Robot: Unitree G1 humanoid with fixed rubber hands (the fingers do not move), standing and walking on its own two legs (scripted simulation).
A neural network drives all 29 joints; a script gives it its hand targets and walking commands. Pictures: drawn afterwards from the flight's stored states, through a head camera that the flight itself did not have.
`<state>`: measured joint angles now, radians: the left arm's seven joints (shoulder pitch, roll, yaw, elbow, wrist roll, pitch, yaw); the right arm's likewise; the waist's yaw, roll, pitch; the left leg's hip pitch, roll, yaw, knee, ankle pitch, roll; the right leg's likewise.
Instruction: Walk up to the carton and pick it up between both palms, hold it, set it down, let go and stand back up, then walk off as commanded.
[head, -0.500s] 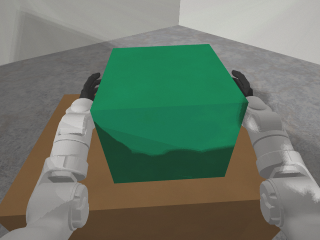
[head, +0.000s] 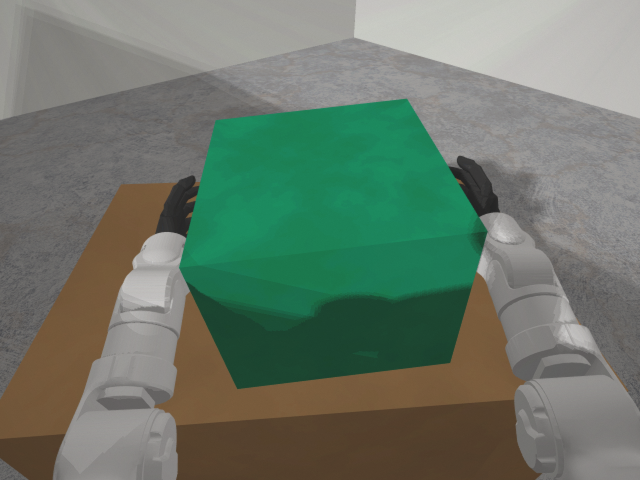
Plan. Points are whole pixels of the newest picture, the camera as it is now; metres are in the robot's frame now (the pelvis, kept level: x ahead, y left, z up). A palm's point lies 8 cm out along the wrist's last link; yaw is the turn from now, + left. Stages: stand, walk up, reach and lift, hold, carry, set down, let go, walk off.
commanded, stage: set down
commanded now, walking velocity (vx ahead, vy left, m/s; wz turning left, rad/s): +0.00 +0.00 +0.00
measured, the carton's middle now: (327, 235) +0.43 +0.02 +0.11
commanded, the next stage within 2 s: none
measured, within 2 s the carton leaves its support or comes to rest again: neither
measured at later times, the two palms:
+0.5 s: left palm (185, 242) +0.40 +0.21 +0.12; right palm (460, 220) +0.44 -0.17 +0.14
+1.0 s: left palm (187, 260) +0.39 +0.21 +0.10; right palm (459, 243) +0.42 -0.17 +0.11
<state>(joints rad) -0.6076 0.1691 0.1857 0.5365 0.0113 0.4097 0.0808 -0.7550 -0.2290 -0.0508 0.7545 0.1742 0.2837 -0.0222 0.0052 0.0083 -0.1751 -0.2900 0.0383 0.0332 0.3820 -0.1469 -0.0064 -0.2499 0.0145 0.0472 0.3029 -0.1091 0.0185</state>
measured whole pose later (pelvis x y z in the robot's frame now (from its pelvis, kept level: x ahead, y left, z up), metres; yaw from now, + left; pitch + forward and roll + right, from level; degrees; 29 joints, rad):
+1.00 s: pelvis +0.02 +0.00 +0.00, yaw +0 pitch +5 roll -1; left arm -0.62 0.11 0.20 0.75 0.04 0.11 0.10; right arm -0.69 -0.21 -0.16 0.90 0.04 -0.02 0.05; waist 0.06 0.02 -0.10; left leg -0.29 0.04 0.03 0.38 -0.17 -0.01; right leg -0.25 0.01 0.05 0.30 -0.13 0.02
